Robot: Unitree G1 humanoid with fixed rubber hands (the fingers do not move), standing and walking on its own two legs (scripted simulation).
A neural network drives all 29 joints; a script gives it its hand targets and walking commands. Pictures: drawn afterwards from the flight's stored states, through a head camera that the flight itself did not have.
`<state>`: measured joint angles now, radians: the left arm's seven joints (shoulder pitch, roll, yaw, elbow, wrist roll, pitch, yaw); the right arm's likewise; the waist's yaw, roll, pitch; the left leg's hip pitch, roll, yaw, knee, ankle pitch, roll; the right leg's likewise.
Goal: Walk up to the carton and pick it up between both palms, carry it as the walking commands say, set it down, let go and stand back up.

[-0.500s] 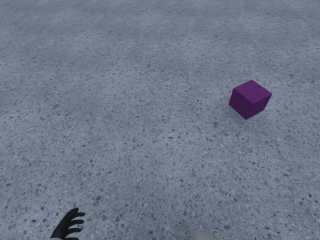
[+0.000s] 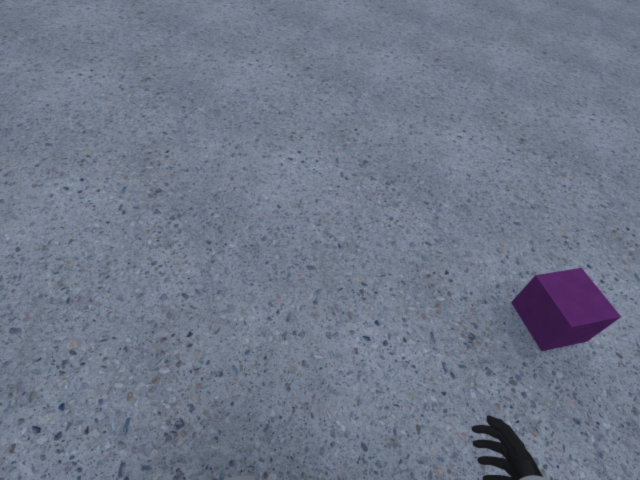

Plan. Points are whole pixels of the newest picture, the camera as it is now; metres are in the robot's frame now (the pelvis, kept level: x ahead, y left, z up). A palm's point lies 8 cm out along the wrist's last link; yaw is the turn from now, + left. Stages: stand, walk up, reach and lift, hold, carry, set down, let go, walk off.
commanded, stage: walk up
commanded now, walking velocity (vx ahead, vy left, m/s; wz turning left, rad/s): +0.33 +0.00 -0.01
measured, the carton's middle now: (561, 309) +0.83 -0.86 -0.67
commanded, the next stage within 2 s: none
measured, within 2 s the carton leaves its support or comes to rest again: neither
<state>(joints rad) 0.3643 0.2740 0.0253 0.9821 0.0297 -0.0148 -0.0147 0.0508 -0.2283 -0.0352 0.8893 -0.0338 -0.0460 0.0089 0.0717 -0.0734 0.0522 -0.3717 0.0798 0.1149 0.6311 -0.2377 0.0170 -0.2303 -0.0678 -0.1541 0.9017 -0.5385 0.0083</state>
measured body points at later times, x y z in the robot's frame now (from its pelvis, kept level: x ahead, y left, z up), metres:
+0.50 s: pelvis +0.12 -0.07 +0.01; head +0.15 -0.09 +0.46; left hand +0.20 +0.18 -0.12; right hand +0.18 -0.33 -0.14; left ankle +0.10 +0.06 -0.66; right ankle +0.15 -0.14 -0.72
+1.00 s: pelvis +0.17 -0.09 +0.01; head +0.19 -0.08 +0.46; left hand +0.27 +0.18 -0.13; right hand +0.17 -0.34 -0.13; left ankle +0.17 +0.03 -0.72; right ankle +0.19 -0.22 -0.68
